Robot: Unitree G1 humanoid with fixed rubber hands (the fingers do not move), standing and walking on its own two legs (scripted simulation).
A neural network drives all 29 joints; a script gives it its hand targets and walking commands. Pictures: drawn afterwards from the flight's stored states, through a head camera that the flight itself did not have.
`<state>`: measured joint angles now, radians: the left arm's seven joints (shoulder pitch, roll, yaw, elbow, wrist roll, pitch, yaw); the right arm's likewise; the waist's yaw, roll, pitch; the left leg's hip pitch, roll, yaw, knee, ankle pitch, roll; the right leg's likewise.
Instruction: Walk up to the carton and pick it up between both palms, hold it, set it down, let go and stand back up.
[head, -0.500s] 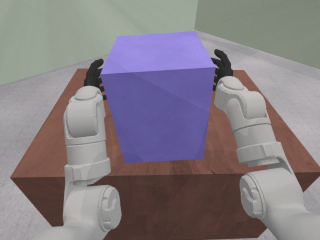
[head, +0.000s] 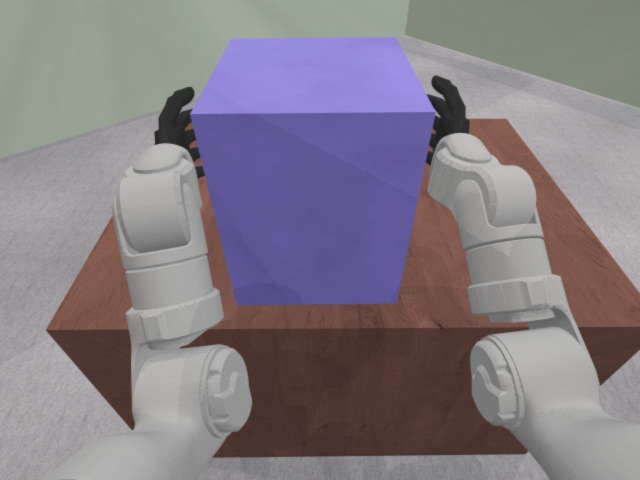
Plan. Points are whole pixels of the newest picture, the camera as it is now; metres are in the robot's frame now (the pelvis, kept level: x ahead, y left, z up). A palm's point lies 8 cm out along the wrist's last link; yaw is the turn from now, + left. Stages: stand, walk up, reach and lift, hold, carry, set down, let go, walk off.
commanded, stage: hold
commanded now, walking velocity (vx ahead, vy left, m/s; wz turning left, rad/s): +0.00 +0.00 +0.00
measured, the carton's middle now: (315, 172) +0.41 +0.03 +0.21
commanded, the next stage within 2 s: none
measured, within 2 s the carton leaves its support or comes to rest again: neither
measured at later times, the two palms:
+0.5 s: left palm (182, 164) +0.37 +0.17 +0.24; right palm (439, 150) +0.40 -0.12 +0.24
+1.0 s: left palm (179, 155) +0.36 +0.17 +0.26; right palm (444, 139) +0.40 -0.12 +0.26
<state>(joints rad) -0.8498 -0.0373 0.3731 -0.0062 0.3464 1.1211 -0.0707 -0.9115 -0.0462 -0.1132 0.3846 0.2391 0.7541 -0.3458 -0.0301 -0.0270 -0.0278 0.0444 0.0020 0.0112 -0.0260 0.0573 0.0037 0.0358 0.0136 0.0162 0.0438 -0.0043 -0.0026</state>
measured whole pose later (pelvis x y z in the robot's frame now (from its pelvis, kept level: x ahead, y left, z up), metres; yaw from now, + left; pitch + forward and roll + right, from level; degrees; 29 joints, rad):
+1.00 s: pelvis +0.03 +0.00 +0.00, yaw +0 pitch -6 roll +0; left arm -0.75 -0.03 0.35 -0.21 0.37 1.23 -0.11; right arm -0.85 -0.04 -0.02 0.24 0.30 0.82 -0.40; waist -0.06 -0.02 -0.02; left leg 0.15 0.01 0.01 -0.09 0.03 -0.01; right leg 0.16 0.02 0.02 -0.05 -0.01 -0.01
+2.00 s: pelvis +0.03 +0.00 +0.00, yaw +0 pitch -5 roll +0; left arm -0.84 0.00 0.36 -0.13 0.39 1.26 -0.12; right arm -0.96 -0.05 -0.07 0.34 0.29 0.85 -0.39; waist -0.06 -0.03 -0.05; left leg 0.12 0.00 0.01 -0.07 0.04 0.00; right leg 0.11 0.01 0.03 -0.01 -0.02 0.00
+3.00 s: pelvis +0.02 -0.02 +0.00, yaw +5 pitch -6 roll -1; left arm -0.75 -0.03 0.29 0.00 0.35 0.93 -0.07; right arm -0.80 -0.06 -0.05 0.41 0.29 0.53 -0.36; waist -0.15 -0.09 -0.02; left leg -0.04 0.02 -0.08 0.25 -0.10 -0.03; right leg 0.05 0.04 -0.07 0.18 -0.12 -0.04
